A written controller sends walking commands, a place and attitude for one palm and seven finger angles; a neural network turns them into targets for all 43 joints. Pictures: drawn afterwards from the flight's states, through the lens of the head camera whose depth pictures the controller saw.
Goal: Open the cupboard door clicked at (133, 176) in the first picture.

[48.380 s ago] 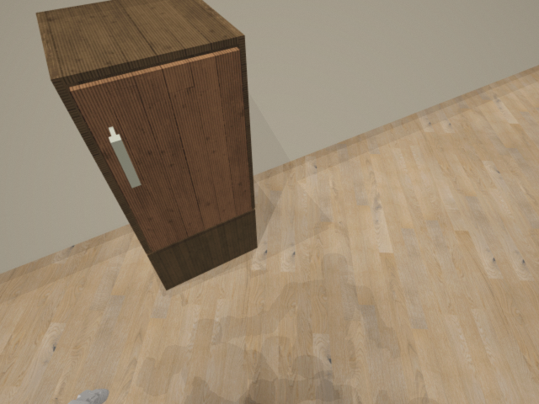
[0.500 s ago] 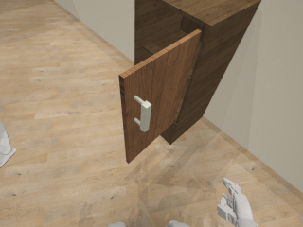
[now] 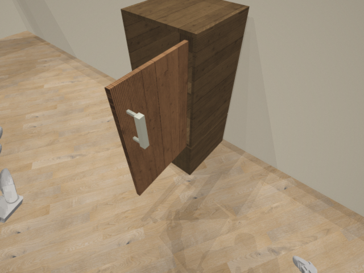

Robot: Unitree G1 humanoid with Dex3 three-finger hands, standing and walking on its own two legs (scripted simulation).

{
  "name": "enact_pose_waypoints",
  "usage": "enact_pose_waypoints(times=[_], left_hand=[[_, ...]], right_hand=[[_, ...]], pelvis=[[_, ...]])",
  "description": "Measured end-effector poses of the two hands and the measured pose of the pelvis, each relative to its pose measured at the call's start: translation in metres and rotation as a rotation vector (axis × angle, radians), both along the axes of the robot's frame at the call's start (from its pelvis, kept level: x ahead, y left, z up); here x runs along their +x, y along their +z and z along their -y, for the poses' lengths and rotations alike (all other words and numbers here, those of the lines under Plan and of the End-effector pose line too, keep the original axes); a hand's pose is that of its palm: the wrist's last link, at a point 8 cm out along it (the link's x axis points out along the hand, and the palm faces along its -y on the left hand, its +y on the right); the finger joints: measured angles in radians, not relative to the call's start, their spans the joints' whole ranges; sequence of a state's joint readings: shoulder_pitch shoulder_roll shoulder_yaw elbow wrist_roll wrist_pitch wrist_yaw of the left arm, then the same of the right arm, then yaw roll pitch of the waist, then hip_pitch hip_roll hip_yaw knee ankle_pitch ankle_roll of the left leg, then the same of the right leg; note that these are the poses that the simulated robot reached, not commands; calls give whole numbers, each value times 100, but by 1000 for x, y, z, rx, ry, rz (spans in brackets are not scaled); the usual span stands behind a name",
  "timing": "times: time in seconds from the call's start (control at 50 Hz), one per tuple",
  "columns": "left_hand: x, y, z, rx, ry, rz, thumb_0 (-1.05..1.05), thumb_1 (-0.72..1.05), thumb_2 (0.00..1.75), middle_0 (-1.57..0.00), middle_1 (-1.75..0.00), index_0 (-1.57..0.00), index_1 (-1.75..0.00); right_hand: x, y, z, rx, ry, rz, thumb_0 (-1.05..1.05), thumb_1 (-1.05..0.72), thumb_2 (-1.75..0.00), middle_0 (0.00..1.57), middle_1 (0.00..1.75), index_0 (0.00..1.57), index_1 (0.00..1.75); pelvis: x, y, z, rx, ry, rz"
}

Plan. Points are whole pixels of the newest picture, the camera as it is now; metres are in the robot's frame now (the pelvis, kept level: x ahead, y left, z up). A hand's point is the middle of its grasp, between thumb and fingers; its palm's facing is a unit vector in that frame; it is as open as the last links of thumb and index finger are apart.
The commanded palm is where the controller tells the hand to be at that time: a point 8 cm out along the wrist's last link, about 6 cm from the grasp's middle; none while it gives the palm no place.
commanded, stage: stop stepping back and stand still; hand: left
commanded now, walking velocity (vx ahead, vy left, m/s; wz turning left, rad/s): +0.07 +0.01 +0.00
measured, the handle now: (137, 129) +0.56 +0.16 -0.04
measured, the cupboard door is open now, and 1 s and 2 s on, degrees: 93 93 93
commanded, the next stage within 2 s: let the arm hang, fingers relaxed in 0.40 s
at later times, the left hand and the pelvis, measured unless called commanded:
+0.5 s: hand out of the picture +0.16 +0.27 +0.16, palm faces +0.46 -0.77 -0.45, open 7.4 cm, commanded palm none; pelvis -0.03 +0.01 +0.00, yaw +1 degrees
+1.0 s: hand out of the picture -0.06 +0.20 -0.17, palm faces +0.07 -0.97 -0.23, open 7.1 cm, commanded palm none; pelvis -0.04 +0.01 +0.00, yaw +3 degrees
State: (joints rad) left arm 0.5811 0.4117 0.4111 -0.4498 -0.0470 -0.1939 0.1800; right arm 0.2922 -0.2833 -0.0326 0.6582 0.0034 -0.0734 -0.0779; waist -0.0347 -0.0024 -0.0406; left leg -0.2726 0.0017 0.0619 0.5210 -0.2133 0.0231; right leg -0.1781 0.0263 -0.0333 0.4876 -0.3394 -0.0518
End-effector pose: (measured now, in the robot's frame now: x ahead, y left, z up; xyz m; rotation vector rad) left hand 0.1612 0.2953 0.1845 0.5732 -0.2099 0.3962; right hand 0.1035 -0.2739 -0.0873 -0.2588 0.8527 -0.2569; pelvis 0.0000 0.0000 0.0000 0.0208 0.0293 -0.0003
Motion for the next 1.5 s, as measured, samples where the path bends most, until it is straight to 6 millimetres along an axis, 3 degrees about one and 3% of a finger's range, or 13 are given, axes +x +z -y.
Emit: enact_pose_waypoints(times=[0.1,0.28,0.4,0.52,0.56,0.64,0.7,0.76,0.82,0.92,1.08,1.28,1.5], left_hand=[[-15,-7,1,-23,-28,6,1,89,90,-21,-31,-22,-30],[-48,-1,-9,-6,-28,50,1,88,90,-21,-31,-22,-30],[-47,-5,-22,-33,42,55,1,89,90,-21,-31,-22,-30],[-38,-15,-11,-32,32,-11,1,89,90,-21,-31,-21,-30],[-27,-58,-11,-95,25,-182,0,89,90,-20,-30,-21,-30],[-32,-191,6,-355,77,-660,0,90,90,-20,-30,-20,-30],[-71,-276,41,-525,93,-1003,0,90,90,-19,-30,-20,-30],[-122,-323,78,-667,112,-1248,0,92,90,-20,-30,-20,-30],[-147,-330,68,-705,206,-1280,-6,102,90,-21,-30,-21,-30],[-195,-329,55,-671,269,-1434,-5,100,90,-21,-30,-21,-30],[-245,-318,50,-647,351,-1565,-1,93,90,-20,-30,-20,-30],[-249,-322,75,-687,321,-1552,0,91,90,-20,-30,-20,-30],[-237,-329,98,-732,264,-1527,0,91,90,-20,-30,-20,-30]], right_hand=[[-10,8,2,-17,-12,31,1,-91,-90,20,30,20,30],[-6,14,-37,23,60,127,1,-91,-90,20,30,20,30],[0,7,-65,73,101,129,1,-91,-90,20,30,21,30],[7,-3,-74,133,151,105,1,-91,-90,20,30,21,30],[8,-17,-69,156,164,57,1,-90,-90,20,30,21,30],[-7,-41,-56,154,134,-79,1,-91,-90,20,30,21,30],[-31,-44,-47,127,97,-181,1,-91,-90,20,30,21,30],[-61,-41,-40,93,60,-288,1,-91,-90,20,30,20,30],[-94,-39,-37,70,48,-419,0,-91,-90,20,30,20,30],[-134,-44,-41,92,7,-549,0,-91,-90,20,30,20,30],[-163,-56,-64,174,-11,-607,0,-91,-90,20,30,20,30],[-166,-64,-85,235,-5,-585,0,-91,-90,20,30,20,30],[-173,-61,-81,225,-29,-587,0,-91,-90,20,30,20,30]], pelvis=[[-17,0,-2,-4,3,28],[-37,-2,-10,-29,-1,40],[-38,-2,-14,-12,9,37],[-34,-2,-6,-20,23,24],[-34,-5,-7,-24,28,16],[-33,-11,-10,-25,45,28],[-33,-11,-9,-15,43,48],[-33,-8,-7,-17,41,56],[-35,-3,-3,-26,52,52],[-37,2,-4,-32,50,51],[-41,5,-8,-26,39,65],[-46,5,-8,-21,34,71],[-46,4,-5,-19,32,63]])
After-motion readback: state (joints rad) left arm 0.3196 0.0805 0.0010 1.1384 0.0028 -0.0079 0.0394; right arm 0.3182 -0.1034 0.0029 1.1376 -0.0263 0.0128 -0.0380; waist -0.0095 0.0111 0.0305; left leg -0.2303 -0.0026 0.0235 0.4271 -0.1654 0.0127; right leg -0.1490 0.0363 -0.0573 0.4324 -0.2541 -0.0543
